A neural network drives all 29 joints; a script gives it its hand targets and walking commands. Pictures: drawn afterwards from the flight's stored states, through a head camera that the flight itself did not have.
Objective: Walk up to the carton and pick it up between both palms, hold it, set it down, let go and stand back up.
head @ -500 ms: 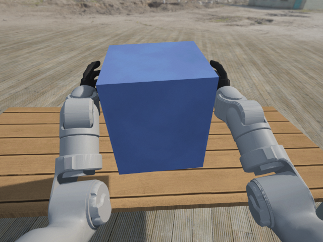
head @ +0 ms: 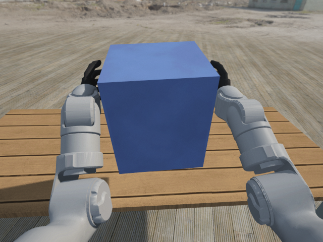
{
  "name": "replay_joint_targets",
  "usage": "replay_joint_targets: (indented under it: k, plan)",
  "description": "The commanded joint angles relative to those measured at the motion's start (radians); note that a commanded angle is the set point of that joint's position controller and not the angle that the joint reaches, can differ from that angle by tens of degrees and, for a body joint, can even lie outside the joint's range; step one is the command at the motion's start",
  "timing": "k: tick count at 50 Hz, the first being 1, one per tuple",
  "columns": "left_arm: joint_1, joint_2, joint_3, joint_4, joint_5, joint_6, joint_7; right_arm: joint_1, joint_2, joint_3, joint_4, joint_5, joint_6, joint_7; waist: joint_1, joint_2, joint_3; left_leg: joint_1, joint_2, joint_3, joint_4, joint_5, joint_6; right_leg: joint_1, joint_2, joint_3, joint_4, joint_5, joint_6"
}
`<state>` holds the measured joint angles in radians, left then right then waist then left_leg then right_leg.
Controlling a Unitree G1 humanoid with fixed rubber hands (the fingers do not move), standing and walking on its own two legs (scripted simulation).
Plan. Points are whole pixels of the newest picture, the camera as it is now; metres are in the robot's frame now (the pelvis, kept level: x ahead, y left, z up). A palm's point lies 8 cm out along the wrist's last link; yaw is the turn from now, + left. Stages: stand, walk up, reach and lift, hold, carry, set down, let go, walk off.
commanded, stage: hold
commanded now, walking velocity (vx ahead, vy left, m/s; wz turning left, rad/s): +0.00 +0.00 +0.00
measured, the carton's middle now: (157, 106) +0.38 +0.01 +0.24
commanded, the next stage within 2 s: set down in 0.38 s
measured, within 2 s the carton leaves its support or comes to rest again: neither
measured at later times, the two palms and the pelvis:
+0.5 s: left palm (89, 89) +0.37 +0.16 +0.29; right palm (220, 88) +0.37 -0.14 +0.29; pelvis +0.00 +0.00 +0.00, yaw +0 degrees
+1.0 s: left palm (83, 106) +0.38 +0.19 +0.24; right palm (202, 113) +0.39 -0.11 +0.21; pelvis +0.01 +0.00 +0.00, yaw +3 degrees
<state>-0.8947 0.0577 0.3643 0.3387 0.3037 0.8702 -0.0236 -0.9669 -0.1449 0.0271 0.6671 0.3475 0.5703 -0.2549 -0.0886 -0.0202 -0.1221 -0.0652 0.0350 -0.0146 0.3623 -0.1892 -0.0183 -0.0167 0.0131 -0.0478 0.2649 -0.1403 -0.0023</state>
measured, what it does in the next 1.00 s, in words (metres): stands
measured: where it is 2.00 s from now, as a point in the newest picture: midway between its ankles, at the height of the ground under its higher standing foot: outside the picture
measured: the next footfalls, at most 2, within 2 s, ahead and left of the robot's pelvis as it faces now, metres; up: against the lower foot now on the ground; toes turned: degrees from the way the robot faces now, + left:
none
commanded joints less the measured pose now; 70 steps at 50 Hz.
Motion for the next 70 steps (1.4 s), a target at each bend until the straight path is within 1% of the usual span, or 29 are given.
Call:
replay_joint_targets:
  k: [1, 4, 10, 12, 15, 17, 19, 20, 21, 23, 24, 25, 29, 33, 34, 36, 40, 42, 47, 49, 50, 53, 54, 58, 60, 63, 66, 68, 70]
  plan:
    - [-0.737, -0.587, -0.378, -0.045, -0.192, -0.096, -0.146, -0.873, 0.658, 0.206, -0.270, 0.120, -0.050, 0.127, 0.012, 0.045, -0.278, 0.002, -0.082, 0.027, -0.061, 0.150, -0.010, 0.082, 0.070, 0.016, -0.019, 0.061, 0.033]
    - [-0.746, -0.586, -0.371, -0.050, -0.206, -0.104, -0.146, -0.882, 0.668, 0.204, -0.276, 0.121, -0.055, 0.125, 0.018, 0.032, -0.321, 0.000, -0.083, 0.031, -0.058, 0.155, -0.005, 0.099, 0.071, 0.020, -0.018, 0.071, 0.036]
    - [-0.764, -0.586, -0.386, -0.055, -0.223, -0.117, -0.156, -0.836, 0.651, 0.184, -0.246, 0.115, -0.049, 0.115, -0.027, 0.066, -0.333, 0.014, -0.090, 0.020, -0.041, 0.191, -0.027, 0.109, 0.061, 0.026, -0.014, 0.134, 0.043]
    - [-0.739, -0.596, -0.398, -0.032, -0.229, -0.113, -0.156, -0.879, 0.646, 0.194, -0.308, 0.124, -0.054, 0.106, -0.023, 0.077, -0.358, 0.028, -0.093, 0.018, -0.025, 0.217, -0.031, 0.112, 0.063, 0.025, -0.013, 0.169, 0.045]
    - [-0.743, -0.606, -0.404, -0.049, -0.226, -0.116, -0.153, -0.860, 0.636, 0.193, -0.283, 0.131, -0.048, 0.105, -0.032, 0.086, -0.344, 0.030, -0.088, 0.013, -0.030, 0.220, -0.035, 0.100, 0.065, 0.022, -0.013, 0.133, 0.040]
    - [-0.773, -0.598, -0.398, -0.100, -0.221, -0.122, -0.149, -0.821, 0.643, 0.201, -0.251, 0.135, -0.042, 0.111, -0.028, 0.092, -0.340, 0.042, -0.087, 0.015, -0.028, 0.258, -0.045, 0.107, 0.069, 0.017, -0.003, 0.151, 0.041]
    - [-0.729, -0.582, -0.378, -0.087, -0.214, -0.114, -0.151, -0.852, 0.649, 0.230, -0.313, 0.146, -0.046, 0.111, 0.000, 0.038, -0.362, 0.045, -0.091, 0.015, -0.023, 0.274, -0.031, 0.128, 0.074, 0.014, -0.003, 0.174, 0.050]
    - [-0.758, -0.574, -0.402, -0.176, -0.235, -0.109, -0.146, -0.862, 0.669, 0.274, -0.338, 0.178, -0.042, 0.109, 0.014, 0.058, -0.423, 0.082, -0.099, 0.012, 0.004, 0.362, -0.036, 0.171, 0.077, 0.021, 0.014, 0.252, 0.053]
    - [-0.786, -0.563, -0.408, -0.190, -0.245, -0.106, -0.141, -0.876, 0.673, 0.285, -0.355, 0.199, -0.038, 0.105, 0.013, 0.061, -0.426, 0.091, -0.101, 0.009, 0.014, 0.393, -0.038, 0.175, 0.079, 0.019, 0.020, 0.278, 0.059]
    - [-0.774, -0.549, -0.383, -0.161, -0.236, -0.110, -0.138, -0.901, 0.673, 0.277, -0.390, 0.191, -0.048, 0.102, 0.032, 0.025, -0.394, 0.071, -0.103, 0.013, 0.002, 0.340, -0.021, 0.149, 0.077, 0.017, 0.007, 0.225, 0.067]
    - [-0.798, -0.556, -0.389, -0.156, -0.239, -0.119, -0.141, -0.897, 0.673, 0.250, -0.366, 0.172, -0.055, 0.104, 0.014, 0.029, -0.383, 0.070, -0.100, 0.015, -0.010, 0.302, -0.021, 0.123, 0.075, 0.016, 0.002, 0.190, 0.062]
    - [-0.812, -0.552, -0.380, -0.126, -0.231, -0.131, -0.144, -0.913, 0.667, 0.223, -0.353, 0.142, -0.074, 0.111, 0.020, 0.039, -0.362, 0.061, -0.097, 0.017, -0.021, 0.260, -0.022, 0.094, 0.070, 0.011, -0.007, 0.142, 0.058]
    - [-0.771, -0.536, -0.319, -0.002, -0.160, -0.192, -0.179, -0.883, 0.622, 0.099, -0.235, 0.000, -0.171, 0.134, -0.003, 0.045, -0.277, 0.080, -0.091, 0.029, -0.061, 0.155, -0.012, 0.070, 0.050, -0.010, -0.037, 0.042, 0.044]
    - [-0.664, -0.483, -0.218, 0.073, -0.052, -0.240, -0.218, -0.752, 0.540, -0.015, -0.056, -0.140, -0.270, 0.167, -0.013, 0.049, -0.162, 0.121, -0.079, 0.051, -0.094, 0.165, -0.014, 0.100, 0.046, -0.040, -0.048, 0.021, 0.031]
    - [-0.633, -0.455, -0.180, 0.088, -0.024, -0.246, -0.229, -0.726, 0.535, -0.020, -0.034, -0.172, -0.291, 0.174, -0.001, 0.020, -0.140, 0.116, -0.083, 0.064, -0.100, 0.157, -0.002, 0.124, 0.038, -0.042, -0.052, 0.019, 0.037]
    - [-0.587, -0.456, -0.176, 0.082, -0.010, -0.257, -0.243, -0.705, 0.522, -0.031, -0.057, -0.206, -0.344, 0.184, 0.002, 0.016, -0.130, 0.126, -0.080, 0.071, -0.097, 0.202, 0.001, 0.148, 0.037, -0.054, -0.048, 0.044, 0.034]
    - [-0.536, -0.484, -0.213, 0.035, 0.005, -0.272, -0.246, -0.704, 0.523, 0.013, -0.145, -0.222, -0.440, 0.190, 0.016, 0.037, -0.161, 0.168, -0.082, 0.092, -0.052, 0.365, -0.012, 0.197, 0.043, -0.079, -0.036, 0.140, 0.033]
    - [-0.525, -0.524, -0.271, -0.001, -0.020, -0.285, -0.236, -0.731, 0.521, 0.043, -0.227, -0.224, -0.493, 0.188, 0.001, 0.043, -0.226, 0.210, -0.083, 0.092, -0.018, 0.451, -0.024, 0.199, 0.050, -0.090, -0.033, 0.190, 0.032]
    - [-0.544, -0.581, -0.405, -0.077, -0.077, -0.325, -0.200, -0.763, 0.517, 0.080, -0.329, -0.234, -0.567, 0.190, -0.019, 0.074, -0.311, 0.240, -0.081, 0.082, 0.006, 0.462, -0.042, 0.165, 0.048, -0.105, -0.027, 0.180, 0.030]
    - [-0.557, -0.617, -0.480, -0.134, -0.111, -0.351, -0.169, -0.764, 0.526, 0.112, -0.353, -0.222, -0.586, 0.194, -0.018, 0.112, -0.377, 0.288, -0.071, 0.065, 0.037, 0.551, -0.068, 0.149, 0.057, -0.114, -0.010, 0.218, 0.023]
    - [-0.564, -0.621, -0.489, -0.138, -0.120, -0.360, -0.159, -0.766, 0.535, 0.130, -0.363, -0.223, -0.589, 0.196, -0.014, 0.093, -0.405, 0.300, -0.070, 0.063, 0.040, 0.551, -0.065, 0.146, 0.057, -0.112, -0.013, 0.215, 0.024]
    - [-0.514, -0.598, -0.454, -0.053, -0.091, -0.354, -0.156, -0.717, 0.525, 0.105, -0.283, -0.243, -0.573, 0.201, -0.002, 0.079, -0.310, 0.233, -0.073, 0.064, -0.002, 0.408, -0.046, 0.142, 0.038, -0.099, -0.021, 0.153, 0.030]
    - [-0.495, -0.585, -0.426, -0.020, -0.078, -0.347, -0.159, -0.713, 0.525, 0.100, -0.259, -0.255, -0.566, 0.203, 0.011, 0.049, -0.272, 0.196, -0.073, 0.069, -0.021, 0.356, -0.031, 0.147, 0.036, -0.096, -0.024, 0.139, 0.034]
    - [-0.493, -0.605, -0.427, -0.062, -0.089, -0.359, -0.147, -0.746, 0.565, 0.156, -0.307, -0.224, -0.581, 0.209, 0.057, 0.048, -0.401, 0.211, -0.077, 0.073, 0.018, 0.493, -0.035, 0.205, 0.041, -0.088, 0.008, 0.297, 0.040]
    - [-0.444, -0.595, -0.395, -0.017, -0.068, -0.349, -0.149, -0.736, 0.556, 0.158, -0.290, -0.218, -0.569, 0.207, 0.068, 0.029, -0.330, 0.192, -0.079, 0.069, 0.012, 0.474, -0.026, 0.206, 0.045, -0.083, -0.004, 0.273, 0.041]
    - [-0.443, -0.553, -0.310, 0.037, -0.031, -0.339, -0.169, -0.651, 0.535, 0.078, -0.157, -0.268, -0.540, 0.214, 0.064, 0.001, -0.212, 0.118, -0.082, 0.088, -0.054, 0.297, -0.004, 0.194, 0.030, -0.076, -0.022, 0.156, 0.045]
    - [-0.469, -0.563, -0.327, 0.003, -0.041, -0.345, -0.173, -0.675, 0.543, 0.065, -0.194, -0.273, -0.562, 0.222, 0.070, 0.028, -0.261, 0.142, -0.078, 0.097, -0.040, 0.347, -0.021, 0.188, 0.034, -0.083, -0.014, 0.179, 0.041]
    - [-0.452, -0.562, -0.326, 0.049, -0.034, -0.345, -0.173, -0.683, 0.533, 0.051, -0.179, -0.276, -0.569, 0.222, 0.070, 0.039, -0.233, 0.145, -0.077, 0.098, -0.032, 0.353, -0.026, 0.171, 0.035, -0.085, -0.023, 0.161, 0.037]
    - [-0.467, -0.562, -0.328, 0.042, -0.035, -0.365, -0.172, -0.644, 0.534, 0.033, -0.139, -0.291, -0.573, 0.222, 0.052, 0.034, -0.232, 0.155, -0.075, 0.098, -0.035, 0.349, -0.030, 0.162, 0.035, -0.089, -0.022, 0.160, 0.040]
